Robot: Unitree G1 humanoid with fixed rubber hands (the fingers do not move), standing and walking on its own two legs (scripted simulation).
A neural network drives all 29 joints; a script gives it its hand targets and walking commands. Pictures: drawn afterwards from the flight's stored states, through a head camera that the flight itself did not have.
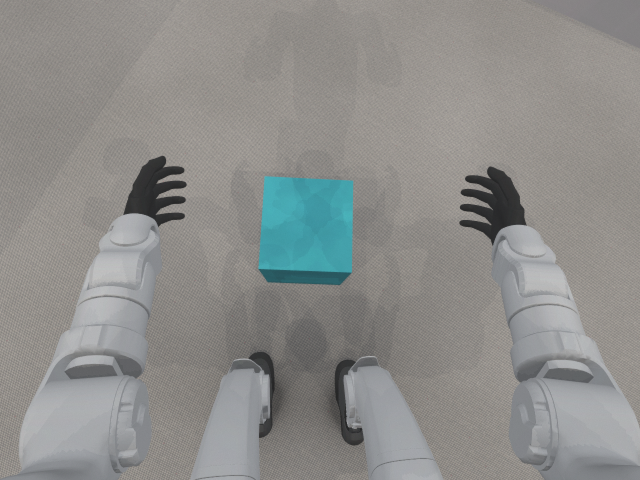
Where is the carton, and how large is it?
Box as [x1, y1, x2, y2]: [258, 176, 352, 284]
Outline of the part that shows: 265,176 258,268 267,281 274,282 339,284 351,272 352,181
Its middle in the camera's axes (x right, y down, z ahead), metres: -0.03 -0.02 +0.97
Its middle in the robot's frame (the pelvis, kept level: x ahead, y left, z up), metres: +0.51 -0.02 -0.56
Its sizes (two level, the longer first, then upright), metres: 0.210 0.200 0.250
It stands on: the floor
